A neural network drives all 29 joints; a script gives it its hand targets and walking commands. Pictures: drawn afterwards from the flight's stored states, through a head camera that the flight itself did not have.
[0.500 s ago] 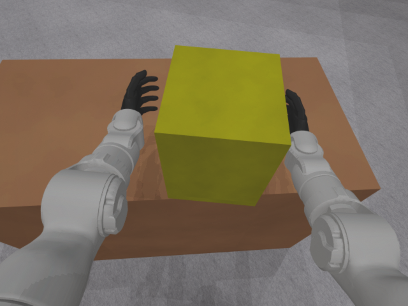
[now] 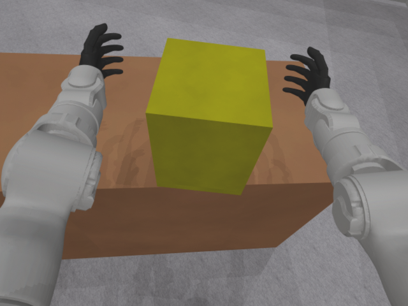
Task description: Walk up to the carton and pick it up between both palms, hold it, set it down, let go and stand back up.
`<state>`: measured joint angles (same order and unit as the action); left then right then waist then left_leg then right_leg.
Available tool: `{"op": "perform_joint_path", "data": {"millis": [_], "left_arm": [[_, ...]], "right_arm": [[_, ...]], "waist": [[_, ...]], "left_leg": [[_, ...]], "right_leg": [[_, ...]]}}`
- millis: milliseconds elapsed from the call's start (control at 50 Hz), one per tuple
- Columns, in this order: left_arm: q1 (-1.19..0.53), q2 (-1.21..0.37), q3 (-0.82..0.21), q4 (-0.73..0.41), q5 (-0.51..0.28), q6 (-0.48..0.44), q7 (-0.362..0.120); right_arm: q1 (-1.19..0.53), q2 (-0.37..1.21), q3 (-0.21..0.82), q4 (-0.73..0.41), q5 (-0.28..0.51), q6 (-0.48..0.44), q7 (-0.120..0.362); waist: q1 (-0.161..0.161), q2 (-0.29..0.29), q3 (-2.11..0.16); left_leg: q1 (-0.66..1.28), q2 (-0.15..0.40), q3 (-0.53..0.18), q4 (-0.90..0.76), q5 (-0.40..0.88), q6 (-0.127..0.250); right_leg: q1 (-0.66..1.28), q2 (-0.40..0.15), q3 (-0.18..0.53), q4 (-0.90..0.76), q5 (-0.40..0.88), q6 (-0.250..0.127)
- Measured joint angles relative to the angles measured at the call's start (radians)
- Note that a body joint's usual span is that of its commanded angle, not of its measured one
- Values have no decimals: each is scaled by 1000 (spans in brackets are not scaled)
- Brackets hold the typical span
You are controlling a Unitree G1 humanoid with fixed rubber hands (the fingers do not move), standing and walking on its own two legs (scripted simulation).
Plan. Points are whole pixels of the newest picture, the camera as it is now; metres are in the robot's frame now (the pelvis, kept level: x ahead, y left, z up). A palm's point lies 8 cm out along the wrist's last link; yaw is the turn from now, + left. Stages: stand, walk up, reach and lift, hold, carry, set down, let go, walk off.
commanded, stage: set down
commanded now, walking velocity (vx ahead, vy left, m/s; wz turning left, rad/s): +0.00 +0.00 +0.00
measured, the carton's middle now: (207, 122) +0.50 -0.04 +0.04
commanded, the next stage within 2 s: none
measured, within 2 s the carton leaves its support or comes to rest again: neither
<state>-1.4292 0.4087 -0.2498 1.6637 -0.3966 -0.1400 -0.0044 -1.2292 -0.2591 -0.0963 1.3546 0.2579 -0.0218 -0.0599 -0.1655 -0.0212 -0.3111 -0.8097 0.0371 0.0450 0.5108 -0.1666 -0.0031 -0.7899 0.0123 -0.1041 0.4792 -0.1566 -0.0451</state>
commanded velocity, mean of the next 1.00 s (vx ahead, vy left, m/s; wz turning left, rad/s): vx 0.00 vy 0.00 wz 0.00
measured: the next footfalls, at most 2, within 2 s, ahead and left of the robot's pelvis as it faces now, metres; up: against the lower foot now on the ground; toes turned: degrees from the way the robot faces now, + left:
none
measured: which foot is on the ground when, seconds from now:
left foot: down 0.00-1.00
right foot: down 0.00-1.00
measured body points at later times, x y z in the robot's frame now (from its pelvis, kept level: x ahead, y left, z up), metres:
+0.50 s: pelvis +0.01 +0.00 +0.01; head +0.06 +0.04 +0.46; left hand +0.54 +0.18 +0.22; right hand +0.48 -0.21 +0.23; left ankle +0.02 +0.12 -0.72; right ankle +0.02 -0.09 -0.72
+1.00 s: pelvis +0.01 +0.00 +0.02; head +0.05 +0.02 +0.47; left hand +0.50 +0.18 +0.17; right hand +0.45 -0.22 +0.16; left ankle +0.02 +0.12 -0.72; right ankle +0.02 -0.09 -0.72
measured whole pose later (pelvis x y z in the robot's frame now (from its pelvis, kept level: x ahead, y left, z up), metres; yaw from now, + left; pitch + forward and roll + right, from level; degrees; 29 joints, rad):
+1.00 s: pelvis +0.01 +0.00 +0.02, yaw +0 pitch +13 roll -1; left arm -1.10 0.38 -0.06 1.25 -0.29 0.11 -0.02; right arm -0.96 -0.23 -0.06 1.03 0.29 0.16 -0.17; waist -0.11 -0.02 -0.18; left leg -0.47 0.04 0.04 0.40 -0.16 -0.01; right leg -0.44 0.02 -0.10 0.35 -0.14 -0.04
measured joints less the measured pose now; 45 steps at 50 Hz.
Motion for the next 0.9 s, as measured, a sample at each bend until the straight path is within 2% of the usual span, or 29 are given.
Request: {"op": "perform_joint_path", "data": {"millis": [180, 320, 400, 500, 580, 700, 780, 900], "left_arm": [[-33, 21, 27, 7, 5, 78, -2], [-42, 46, 38, -38, -22, 133, 4], [-49, 57, 56, -64, 7, 177, 1], [-39, 52, 75, -54, 49, 225, -17], [14, 37, 101, -101, 81, 224, -15], [102, 8, 156, -203, 120, 241, -11], [166, -8, 172, -281, 119, 258, -10], [260, -20, 190, -377, 112, 262, -10]], "right_arm": [[-24, 31, -32, -48, -34, 90, -44], [-17, 54, -72, -135, -77, 154, -85], [-44, 60, -84, -119, -79, 181, -102], [-64, 56, -60, -71, -44, 212, -115], [-41, 52, -20, -78, 3, 206, -106], [34, 41, 27, -117, 46, 191, -94], [108, 31, 26, -173, 42, 191, -102], [218, 23, 32, -284, 29, 182, -114]], "waist": [[-2, 8, 22], [-20, -5, 5], [-39, -18, 10], [-50, -30, 49], [-36, -27, 60], [17, -5, 92], [46, 11, 113], [61, 17, 126]], "left_leg": [[61, -6, -6, -52, 28, -1], [88, -7, -13, -72, 31, -5], [129, -5, -19, -82, 26, -11], [215, 0, -22, -93, 13, -13], [253, 1, -13, -99, 6, -11], [300, 2, 4, -107, 0, -6], [321, 0, 6, -117, 5, -2], [333, -1, 2, -116, 7, -1]], "right_leg": [[58, -3, -6, -40, 18, -2], [87, -2, -12, -59, 18, -4], [134, 2, -18, -78, 16, -5], [232, 9, -20, -114, 15, -5], [268, 11, -10, -124, 14, -1], [312, 13, 8, -139, 18, 6], [334, 12, 9, -151, 25, 9], [346, 10, 5, -147, 24, 9]]}}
